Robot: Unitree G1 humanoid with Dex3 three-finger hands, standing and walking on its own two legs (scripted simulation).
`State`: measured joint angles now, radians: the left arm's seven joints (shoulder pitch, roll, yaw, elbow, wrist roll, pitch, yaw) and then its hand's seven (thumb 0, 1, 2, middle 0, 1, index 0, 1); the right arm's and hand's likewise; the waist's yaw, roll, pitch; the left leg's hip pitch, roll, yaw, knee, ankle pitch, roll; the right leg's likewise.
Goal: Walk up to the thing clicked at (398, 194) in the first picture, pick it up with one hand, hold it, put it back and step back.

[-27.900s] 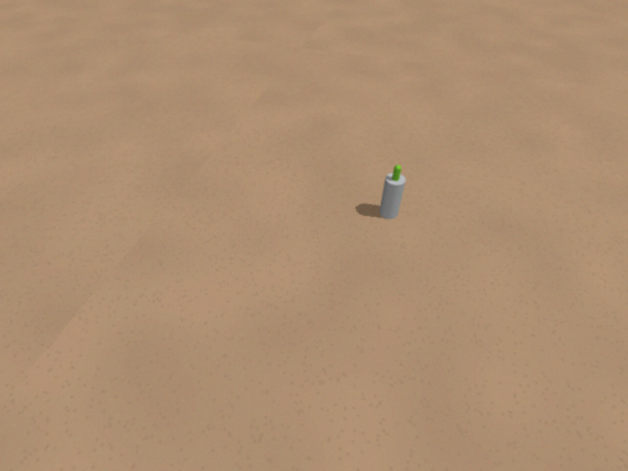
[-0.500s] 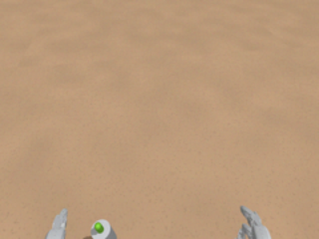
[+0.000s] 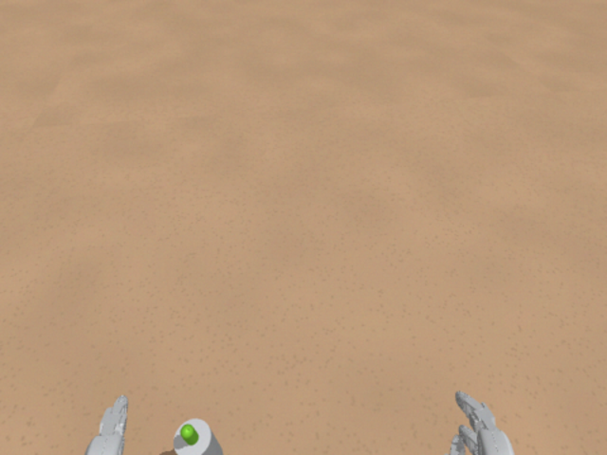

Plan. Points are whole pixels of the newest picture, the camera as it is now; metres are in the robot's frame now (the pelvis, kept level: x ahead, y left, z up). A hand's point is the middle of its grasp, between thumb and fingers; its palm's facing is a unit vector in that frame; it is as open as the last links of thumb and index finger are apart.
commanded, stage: home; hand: left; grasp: from the side
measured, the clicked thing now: (197, 445) +0.32 +0.25 -0.59
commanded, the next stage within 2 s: stand in 0.42 s
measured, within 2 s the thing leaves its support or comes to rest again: neither
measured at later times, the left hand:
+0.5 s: hand out of the picture +0.17 +0.18 -0.06, palm faces +0.09 -0.95 -0.28, open 17.6 cm
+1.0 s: hand out of the picture +0.10 +0.24 -0.11, palm faces -0.04 -0.94 -0.34, open 8.9 cm
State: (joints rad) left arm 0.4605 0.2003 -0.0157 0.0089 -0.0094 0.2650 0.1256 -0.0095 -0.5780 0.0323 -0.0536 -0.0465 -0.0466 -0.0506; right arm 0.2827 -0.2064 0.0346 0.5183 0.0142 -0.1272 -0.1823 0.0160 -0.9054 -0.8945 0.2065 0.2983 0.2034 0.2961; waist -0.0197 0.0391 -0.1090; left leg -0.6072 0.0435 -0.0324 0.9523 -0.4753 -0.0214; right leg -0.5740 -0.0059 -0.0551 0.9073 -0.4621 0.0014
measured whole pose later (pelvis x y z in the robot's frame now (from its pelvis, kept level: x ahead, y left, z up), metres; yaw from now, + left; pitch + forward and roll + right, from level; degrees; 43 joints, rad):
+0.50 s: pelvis +0.00 +0.00 +0.00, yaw +0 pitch +7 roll -2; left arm 0.46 0.20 -0.02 0.02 -0.01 0.27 0.13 -0.01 -0.57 0.03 -0.05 -0.05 -0.05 -0.05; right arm 0.28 -0.20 0.04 0.52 0.01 -0.13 -0.18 0.02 -0.91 -0.89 0.21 0.30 0.20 0.30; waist -0.02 0.04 -0.11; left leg -0.60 0.04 -0.03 0.95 -0.47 -0.02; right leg -0.57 -0.01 -0.05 0.90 -0.46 0.00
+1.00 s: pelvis -0.01 +0.01 +0.03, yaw -1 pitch -1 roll +0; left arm 0.24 0.32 0.01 0.75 0.05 0.01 0.01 0.00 0.61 0.83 -0.20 -0.29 -0.20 -0.29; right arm 0.21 -0.31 -0.04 0.87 -0.05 -0.01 -0.01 0.01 -0.91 -0.89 0.21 0.30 0.20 0.30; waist 0.01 -0.01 0.02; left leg -0.35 0.01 0.01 0.72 -0.36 0.00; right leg -0.35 -0.03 -0.02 0.73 -0.37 0.01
